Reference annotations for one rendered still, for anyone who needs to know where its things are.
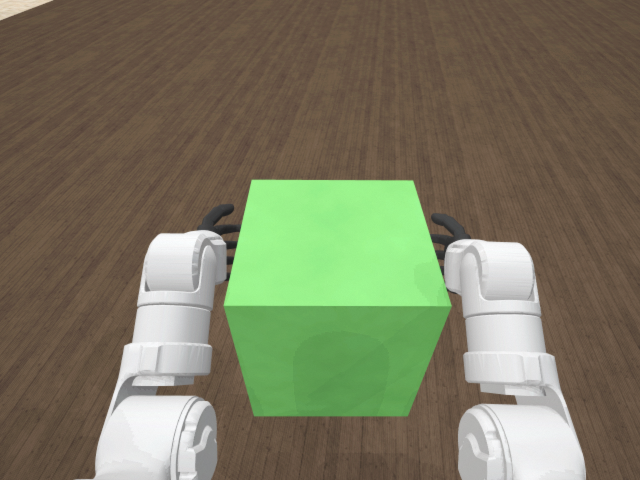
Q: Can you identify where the robot right hand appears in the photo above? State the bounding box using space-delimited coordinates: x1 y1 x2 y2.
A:
430 213 471 294

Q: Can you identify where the left robot upper arm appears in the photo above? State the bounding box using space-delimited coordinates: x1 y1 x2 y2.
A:
76 396 217 480

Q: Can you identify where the carton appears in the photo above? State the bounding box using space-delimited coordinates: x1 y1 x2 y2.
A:
224 180 452 416

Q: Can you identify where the robot left forearm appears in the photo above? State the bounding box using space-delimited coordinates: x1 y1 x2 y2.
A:
95 230 227 472

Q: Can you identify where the robot right forearm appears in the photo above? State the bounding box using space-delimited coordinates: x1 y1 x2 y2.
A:
444 239 586 480

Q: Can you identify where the robot left hand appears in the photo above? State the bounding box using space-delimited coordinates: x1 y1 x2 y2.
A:
197 204 242 281

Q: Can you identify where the right robot upper arm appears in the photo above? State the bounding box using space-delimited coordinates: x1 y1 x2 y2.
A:
458 404 585 480

